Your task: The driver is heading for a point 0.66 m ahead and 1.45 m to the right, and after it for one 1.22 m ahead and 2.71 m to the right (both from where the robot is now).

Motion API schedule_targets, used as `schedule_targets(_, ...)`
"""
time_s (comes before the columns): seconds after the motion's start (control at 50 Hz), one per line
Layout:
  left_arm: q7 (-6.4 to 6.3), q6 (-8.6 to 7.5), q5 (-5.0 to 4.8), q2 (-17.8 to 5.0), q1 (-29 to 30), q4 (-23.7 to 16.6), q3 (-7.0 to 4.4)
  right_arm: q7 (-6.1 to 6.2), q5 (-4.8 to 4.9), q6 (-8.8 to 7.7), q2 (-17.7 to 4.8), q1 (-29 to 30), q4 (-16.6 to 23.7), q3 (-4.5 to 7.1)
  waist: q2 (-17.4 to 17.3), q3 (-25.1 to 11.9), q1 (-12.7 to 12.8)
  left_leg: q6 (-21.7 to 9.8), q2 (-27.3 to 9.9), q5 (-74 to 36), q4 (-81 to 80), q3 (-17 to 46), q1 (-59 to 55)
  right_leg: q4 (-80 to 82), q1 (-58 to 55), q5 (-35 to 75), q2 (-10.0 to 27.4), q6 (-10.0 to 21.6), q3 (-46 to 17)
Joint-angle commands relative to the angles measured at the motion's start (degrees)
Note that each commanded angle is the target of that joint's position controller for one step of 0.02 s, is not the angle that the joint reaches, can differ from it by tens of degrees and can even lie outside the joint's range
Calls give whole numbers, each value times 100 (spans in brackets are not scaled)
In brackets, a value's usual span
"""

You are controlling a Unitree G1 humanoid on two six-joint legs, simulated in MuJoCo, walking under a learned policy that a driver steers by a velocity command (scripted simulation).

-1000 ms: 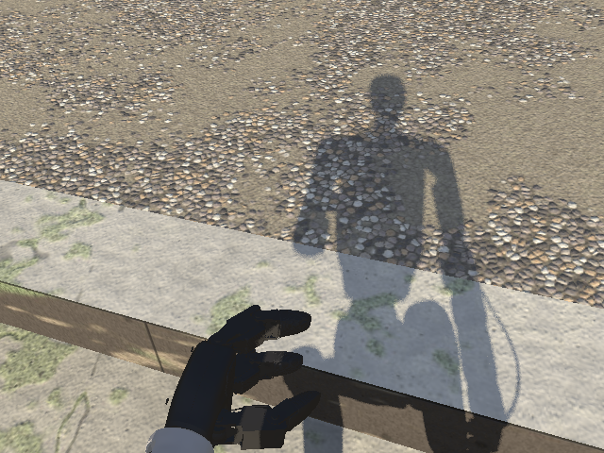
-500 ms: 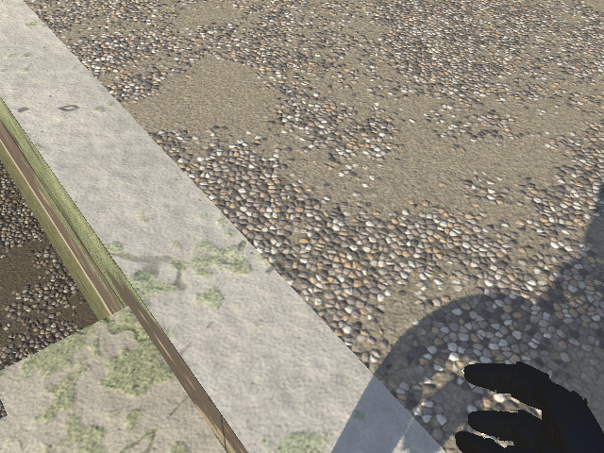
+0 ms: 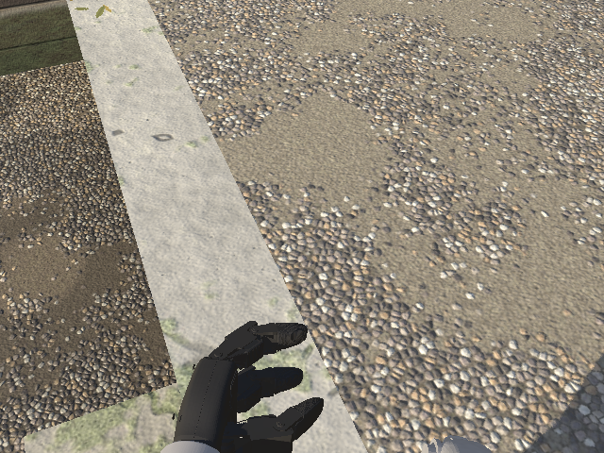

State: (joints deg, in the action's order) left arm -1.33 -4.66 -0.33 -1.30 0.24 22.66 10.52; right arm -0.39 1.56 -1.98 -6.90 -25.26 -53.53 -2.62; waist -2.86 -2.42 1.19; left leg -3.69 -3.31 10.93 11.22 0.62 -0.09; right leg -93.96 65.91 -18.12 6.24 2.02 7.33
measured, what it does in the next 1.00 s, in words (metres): climbs, turning right: right foot 0.18 m higher, then left foot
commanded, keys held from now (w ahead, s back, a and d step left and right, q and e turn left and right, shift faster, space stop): w+shift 0.12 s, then w+e+shift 0.16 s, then e+shift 0.40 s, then w+e+shift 0.32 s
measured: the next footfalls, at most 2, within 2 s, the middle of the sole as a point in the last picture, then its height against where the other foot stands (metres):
right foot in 0.06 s outside the picture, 0.18 m higher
left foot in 0.48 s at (318, 403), level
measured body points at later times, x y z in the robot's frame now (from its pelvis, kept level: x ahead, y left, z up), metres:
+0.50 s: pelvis +0.37 -0.06 +0.13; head +0.40 -0.07 +0.58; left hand +0.40 +0.19 +0.00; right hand +0.61 -0.30 +0.11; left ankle +0.53 +0.01 -0.59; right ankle +0.16 -0.14 -0.54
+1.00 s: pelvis +0.53 -0.20 +0.13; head +0.52 -0.23 +0.57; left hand +0.83 -0.09 +0.06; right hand +0.45 -0.51 +0.01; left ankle +0.54 +0.01 -0.52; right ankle +0.47 -0.26 -0.59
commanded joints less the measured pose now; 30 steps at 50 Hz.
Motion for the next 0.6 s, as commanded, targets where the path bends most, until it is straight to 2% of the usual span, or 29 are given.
schedule_targets(0.02,122,-62,-275,-1343,-503,-369,-773,292,-309,77,-1962,1,258,569,-1477,-952,832,-1018,-1102,-8903,1213,174,-1135,1964,-2336,-2285,-752,338,404)
schedule_targets(0.04,178,-52,-350,-1664,-1182,-168,-929,335,-441,59,-1845,223,277,583,-1452,-1240,1010,-1156,-1300,-9404,2234,134,-1334,2614,-2867,-2259,-789,595,-149)
schedule_targets(0.06,291,-26,-121,-2226,-2416,343,-1066,364,-449,-17,-1726,820,655,602,-120,-1423,1426,-1375,-1261,-8337,3991,459,-421,3557,-3947,-1706,-652,818,-1304)
schedule_targets(0.08,330,-99,133,-2789,-2780,880,-1210,153,-125,-138,-797,1024,1181,502,3217,-1075,975,-1197,134,-2686,5836,949,2260,6852,-5395,-3418,-230,1347,-4493)
schedule_targets(0.1,216,-123,-10,-2332,-2887,1141,-1246,-59,-126,-292,-338,1264,1330,466,3559,-657,811,-974,1369,277,8264,1868,4668,8476,-6224,-5175,700,1751,-7456)
schedule_targets(0.12,222,-200,-171,-1669,-2652,1331,-1107,-249,-42,-424,-286,1946,1608,452,1832,332,614,-1021,1163,414,9491,1777,5903,8247,-5935,-4843,1088,1525,-7125)
schedule_targets(0.14,350,-208,-63,-1205,-2585,1591,-1006,-282,48,-464,-280,2492,2013,359,661,758,350,-1074,859,254,9670,1368,5934,7708,-5140,-3979,974,1304,-6060)
schedule_targets(0.16,417,-180,45,-889,-2447,1945,-944,-326,-22,-464,-35,2599,2276,222,130,1089,-132,-983,499,342,9839,849,5825,7219,-4238,-2998,712,1113,-4811)
schedule_targets(0.18,421,-155,120,-593,-2272,2189,-891,-383,-82,-364,18,2223,2195,195,27,938,-544,-869,229,336,9648,680,5458,6947,-3771,-2206,288,892,-3689)
schedule_targets(0.2,400,-126,96,-680,-2172,2219,-929,-436,-46,-309,19,1836,2188,113,199,848,-778,-667,68,486,9305,501,5346,6973,-3700,-1665,89,872,-3013)
schedule_targets(0.22,374,-104,15,-819,-2262,2343,-946,-422,-55,-271,14,1891,2281,50,246,968,-752,-493,45,974,9558,300,5716,7097,-3836,-1299,24,953,-2868)
schedule_targets(0.24,363,-90,22,-1165,-2308,2320,-1021,-392,-113,-267,-131,2009,2413,4,-30,1034,-727,-303,-100,1060,8851,76,5837,7345,-3841,-1192,-36,1083,-2746)
schedule_targets(0.26,335,-124,36,-1247,-2242,2269,-1021,-328,-212,-280,-266,2130,2495,9,-308,1004,-695,-225,-186,635,8172,-35,5489,7563,-3566,-904,-207,1126,-2539)
schedule_targets(0.28,204,-167,-6,-1283,-2230,2221,-1038,-260,-314,-350,-328,2502,2693,-60,-383,978,-581,-9,-233,200,7007,-170,4861,7904,-3194,-423,-363,1174,-2330)
schedule_targets(0.3,80,-206,-28,-1364,-2168,2134,-1078,-191,-369,-458,-454,2792,2825,-35,-287,836,-466,188,-192,-328,5902,-271,4053,8170,-3176,533,-452,1146,-2190)
schedule_targets(0.32,-7,-199,-43,-1464,-2267,2152,-1129,-140,-414,-546,-442,3009,2911,-34,-204,472,-331,324,5,-940,4936,-429,3013,8302,-3252,1343,-573,1117,-1868)
schedule_targets(0.34,-84,-141,-126,-1718,-2428,2204,-1229,-105,-329,-596,-392,3183,2976,-16,316,357,-203,482,232,-1235,3842,-421,2438,8236,-3622,2001,-648,1102,-1667)
schedule_targets(0.36,-113,-84,-151,-1826,-2684,2241,-1270,-50,-204,-588,-540,3307,2996,82,565,224,-59,613,592,-1344,3076,-499,2263,7995,-4387,3158,-634,1071,-1706)
schedule_targets(0.4,-118,76,-137,-1968,-2954,2347,-1329,42,-1,-503,-1031,3187,2958,359,1202,-81,-66,597,1026,-1267,1861,-407,2312,7317,-6073,4622,-510,812,-2019)
schedule_targets(0.42,-111,167,-156,-1990,-2918,2355,-1382,51,38,-504,-1236,2932,2915,468,1456,-173,-235,482,1001,-1504,1385,-284,2071,6690,-6461,5059,-510,578,-2136)
schedule_targets(0.44,-104,237,-163,-2014,-2602,2244,-1434,60,50,-528,-1344,2266,2750,560,1554,-482,-653,304,753,-2251,830,-30,1272,5689,-6398,5055,-621,309,-2169)
schedule_targets(0.46,-68,235,-99,-1872,-2061,1922,-1437,89,-34,-521,-1546,1186,2422,642,1491,-1096,-1053,95,143,-2956,881,383,-182,4384,-5647,4167,-831,43,-2253)
schedule_targets(0.48,-31,233,173,-1181,-2168,1568,-1283,120,-232,-509,-1611,636,2222,584,142,-1845,-783,-134,-1117,-5353,2078,1206,-2026,2965,-4043,-830,-1302,-61,-1947)
schedule_targets(0.5,16,192,183,-1036,-3094,1393,-1199,108,-653,-452,-1397,447,2328,440,-1686,-2740,-354,-1017,-2575,-8173,2472,3016,-3126,1300,-2733,-2489,-1433,-242,-2087)
schedule_targets(0.52,82,196,-68,-1549,-3302,1488,-1272,80,-669,-398,-1244,855,2431,496,-1684,-2965,-343,-1783,-2885,-6705,2062,3329,-2779,385,-2317,-2086,-1007,-469,-2083)
schedule_targets(0.54,69,292,-146,-1827,-2810,1451,-1367,114,-529,-336,-1016,1340,2478,526,-1109,-2228,-333,-1735,-2480,-4559,1645,2748,-1966,406,-1906,-1502,-644,-582,-1621)
schedule_targets(0.56,47,410,-110,-1906,-2261,1353,-1450,175,-379,-279,-813,1562,2406,479,-434,-1435,-275,-1433,-2015,-3389,1325,2081,-967,527,-1877,-1031,-423,-669,-1319)
schedule_targets(0.58,47,507,-94,-1882,-2054,1270,-1500,231,-298,-248,-811,1767,2320,451,-175,-931,-78,-1217,-1750,-2719,1019,1635,29,671,-2162,-793,-271,-701,-1274)
schedule_targets(0.6,73,590,-106,-1756,-1994,1197,-1491,252,-263,-231,-867,1988,2206,465,-150,-460,102,-1001,-1558,-2260,750,1173,915,1032,-2520,-739,-141,-694,-1260)
Keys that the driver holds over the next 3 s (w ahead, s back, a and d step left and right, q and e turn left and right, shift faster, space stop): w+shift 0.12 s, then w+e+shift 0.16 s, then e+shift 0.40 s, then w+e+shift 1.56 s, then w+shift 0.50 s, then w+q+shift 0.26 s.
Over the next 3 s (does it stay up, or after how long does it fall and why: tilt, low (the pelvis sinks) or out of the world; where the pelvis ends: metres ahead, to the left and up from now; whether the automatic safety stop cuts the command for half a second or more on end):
stays up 0.47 -1.71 0.15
